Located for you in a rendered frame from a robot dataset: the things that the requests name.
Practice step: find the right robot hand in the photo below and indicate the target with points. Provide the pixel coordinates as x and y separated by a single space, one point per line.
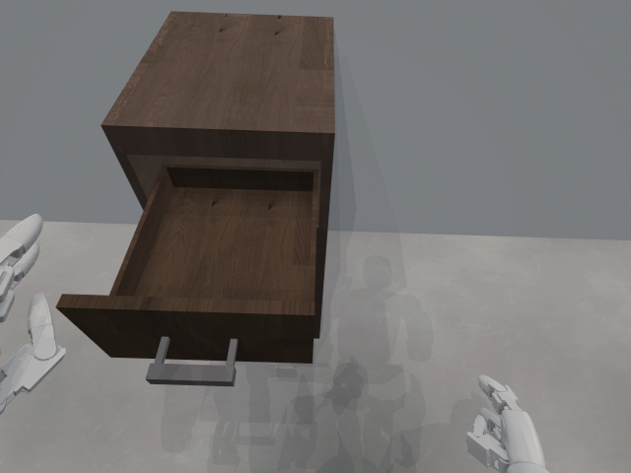
514 440

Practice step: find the cabinet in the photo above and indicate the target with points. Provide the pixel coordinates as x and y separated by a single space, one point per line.
234 90

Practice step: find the left robot hand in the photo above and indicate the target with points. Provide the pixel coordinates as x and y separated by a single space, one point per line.
31 364

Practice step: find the handle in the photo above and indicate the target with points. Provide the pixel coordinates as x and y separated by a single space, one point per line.
178 374

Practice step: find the drawer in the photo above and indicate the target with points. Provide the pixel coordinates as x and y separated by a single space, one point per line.
219 253

